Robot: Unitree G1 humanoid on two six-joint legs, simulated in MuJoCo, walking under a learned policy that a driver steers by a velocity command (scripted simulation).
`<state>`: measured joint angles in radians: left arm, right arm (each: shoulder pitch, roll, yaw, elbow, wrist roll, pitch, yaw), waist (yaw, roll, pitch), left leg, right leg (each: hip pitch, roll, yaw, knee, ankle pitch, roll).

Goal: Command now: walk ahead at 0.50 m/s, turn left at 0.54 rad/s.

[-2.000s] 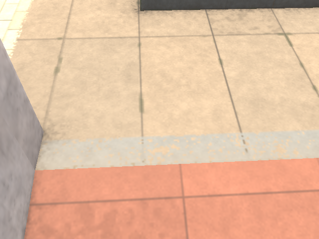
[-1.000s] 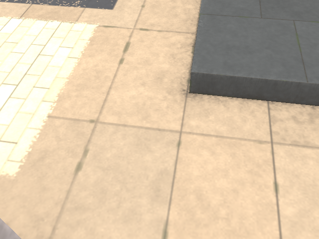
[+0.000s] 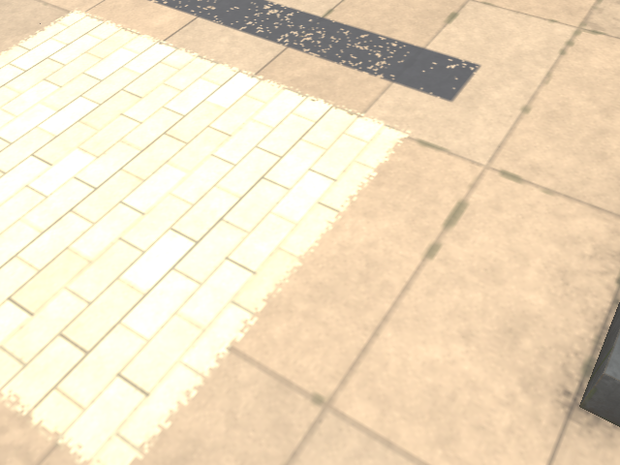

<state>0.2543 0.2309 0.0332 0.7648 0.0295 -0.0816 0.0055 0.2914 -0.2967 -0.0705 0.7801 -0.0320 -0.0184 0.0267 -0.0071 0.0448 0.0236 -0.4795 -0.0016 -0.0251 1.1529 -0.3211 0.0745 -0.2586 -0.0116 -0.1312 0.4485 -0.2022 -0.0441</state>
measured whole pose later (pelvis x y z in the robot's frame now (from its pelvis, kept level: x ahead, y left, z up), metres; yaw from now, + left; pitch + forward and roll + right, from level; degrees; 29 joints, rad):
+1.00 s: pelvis +0.54 +0.14 -0.01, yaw +35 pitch +1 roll +0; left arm 0.12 0.26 0.03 0.69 0.04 -0.05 0.01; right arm 0.37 -0.30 -0.07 0.81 -0.02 -0.03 0.01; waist -0.06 0.03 0.05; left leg -0.28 -0.11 -0.10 1.12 -0.40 0.08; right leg -0.38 0.01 -0.04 0.55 -0.18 -0.03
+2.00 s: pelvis +0.88 +0.57 -0.02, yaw +71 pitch +1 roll +0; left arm 0.05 0.27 0.02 0.65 0.04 -0.06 0.00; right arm 0.45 -0.31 -0.07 0.84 0.00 -0.04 0.00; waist -0.09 0.01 0.04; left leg -0.08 -0.15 -0.22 0.77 -0.48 0.09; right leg -0.47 0.01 -0.01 0.59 -0.12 -0.03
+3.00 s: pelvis +0.92 +1.11 -0.01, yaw +93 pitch +1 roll +1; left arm 0.07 0.24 0.03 0.74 0.03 -0.02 -0.03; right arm 0.46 -0.25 -0.03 0.96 -0.02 -0.07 -0.01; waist -0.07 -0.03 0.04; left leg 0.16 -0.11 -0.03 0.18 -0.35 0.10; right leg -0.56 -0.05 -0.07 0.61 -0.09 -0.05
